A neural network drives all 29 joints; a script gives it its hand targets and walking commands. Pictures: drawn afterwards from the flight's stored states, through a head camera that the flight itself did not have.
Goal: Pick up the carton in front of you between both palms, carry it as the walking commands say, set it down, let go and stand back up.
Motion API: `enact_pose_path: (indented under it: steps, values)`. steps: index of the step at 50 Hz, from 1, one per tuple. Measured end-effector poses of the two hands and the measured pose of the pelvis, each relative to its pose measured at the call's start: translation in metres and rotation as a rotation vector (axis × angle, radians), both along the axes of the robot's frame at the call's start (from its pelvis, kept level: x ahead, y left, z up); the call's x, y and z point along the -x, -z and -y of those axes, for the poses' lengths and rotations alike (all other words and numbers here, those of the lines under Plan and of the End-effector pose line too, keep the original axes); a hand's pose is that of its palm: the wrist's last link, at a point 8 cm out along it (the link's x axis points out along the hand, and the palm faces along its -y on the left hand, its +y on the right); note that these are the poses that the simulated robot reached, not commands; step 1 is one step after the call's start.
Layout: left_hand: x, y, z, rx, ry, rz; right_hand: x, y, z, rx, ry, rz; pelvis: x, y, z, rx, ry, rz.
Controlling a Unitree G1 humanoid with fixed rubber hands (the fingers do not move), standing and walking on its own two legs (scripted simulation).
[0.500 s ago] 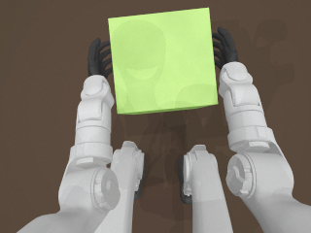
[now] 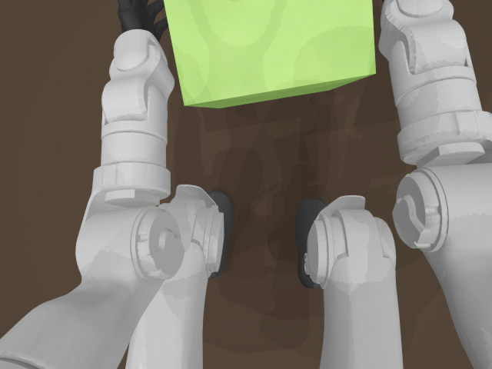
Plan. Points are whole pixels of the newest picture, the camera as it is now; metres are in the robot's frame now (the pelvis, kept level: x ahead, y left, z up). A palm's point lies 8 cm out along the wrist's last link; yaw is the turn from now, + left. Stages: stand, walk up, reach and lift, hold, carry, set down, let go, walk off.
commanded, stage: set down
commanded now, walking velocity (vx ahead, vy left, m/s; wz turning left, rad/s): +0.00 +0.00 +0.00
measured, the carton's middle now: (265, 23) +0.54 +0.00 -0.24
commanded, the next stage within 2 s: none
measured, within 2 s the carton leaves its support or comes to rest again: rests again in 0.50 s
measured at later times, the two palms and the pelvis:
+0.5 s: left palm (149, 28) +0.53 +0.16 -0.19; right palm out of the picture +0.57 -0.14 -0.21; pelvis +0.00 +0.00 -0.04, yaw +0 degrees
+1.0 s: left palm (145, 32) +0.53 +0.17 -0.20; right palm out of the picture +0.56 -0.14 -0.21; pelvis +0.00 +0.00 -0.05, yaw +1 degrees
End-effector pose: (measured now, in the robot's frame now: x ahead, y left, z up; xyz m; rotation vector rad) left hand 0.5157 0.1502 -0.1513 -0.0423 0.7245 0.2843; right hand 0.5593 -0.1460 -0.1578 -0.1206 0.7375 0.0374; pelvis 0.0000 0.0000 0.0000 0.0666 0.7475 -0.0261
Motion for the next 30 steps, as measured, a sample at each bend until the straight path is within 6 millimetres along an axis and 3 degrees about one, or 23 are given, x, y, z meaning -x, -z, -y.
enact_pose_path:
  steps: [7, 30]
  values:
    - [-0.018, 0.021, -0.005, -0.018, 0.007, -0.014, -0.011, 0.033, -0.004, 0.002, -0.016, -0.009, -0.006, 0.021, 0.000, -0.006, -0.005, 0.031]
    - [-0.014, 0.043, -0.009, 0.005, 0.054, -0.037, -0.006, 0.049, -0.004, 0.002, -0.017, -0.033, 0.002, 0.044, -0.005, 0.005, -0.009, 0.107]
